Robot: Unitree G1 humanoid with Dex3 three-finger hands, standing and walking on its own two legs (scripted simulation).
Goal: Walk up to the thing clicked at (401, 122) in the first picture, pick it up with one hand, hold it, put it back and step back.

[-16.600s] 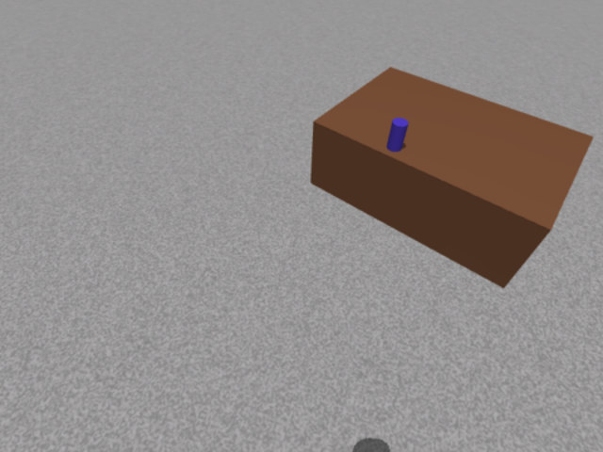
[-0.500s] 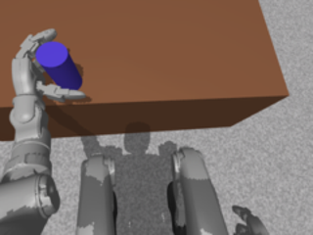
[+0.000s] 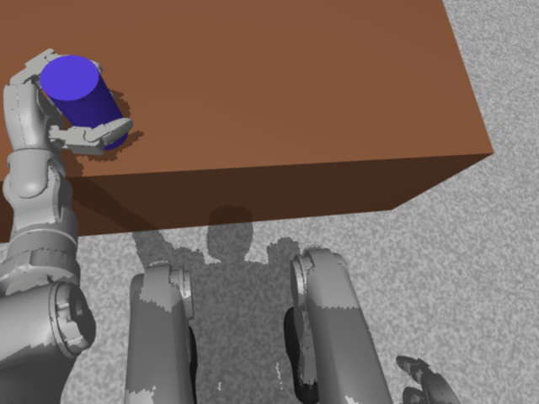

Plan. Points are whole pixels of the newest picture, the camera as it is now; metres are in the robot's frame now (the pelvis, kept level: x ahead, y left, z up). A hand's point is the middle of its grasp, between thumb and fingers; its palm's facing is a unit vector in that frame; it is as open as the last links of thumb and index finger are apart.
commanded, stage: settle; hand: left
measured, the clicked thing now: (90, 108) +0.51 +0.20 +0.01
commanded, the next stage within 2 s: lift in 1.22 s
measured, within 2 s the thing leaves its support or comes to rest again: leaves its support in 0.20 s
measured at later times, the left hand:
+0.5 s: hand (49, 69) +0.52 +0.22 +0.08, palm faces +0.10 -0.99 -0.06, open 9.2 cm
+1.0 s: hand (31, 34) +0.52 +0.21 +0.12, palm faces +0.10 -0.99 -0.04, open 9.2 cm
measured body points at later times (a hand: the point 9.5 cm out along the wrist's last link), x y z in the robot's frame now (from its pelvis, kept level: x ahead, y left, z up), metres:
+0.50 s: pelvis +0.01 +0.00 +0.05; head +0.20 +0.03 +0.46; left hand +0.51 +0.27 +0.08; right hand +0.09 -0.27 -0.07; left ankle +0.09 +0.14 -0.37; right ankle +0.10 -0.13 -0.37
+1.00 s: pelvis +0.02 +0.00 +0.10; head +0.21 +0.03 +0.51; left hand +0.51 +0.26 +0.13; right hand +0.12 -0.26 -0.02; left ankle +0.09 +0.14 -0.37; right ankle +0.09 -0.13 -0.37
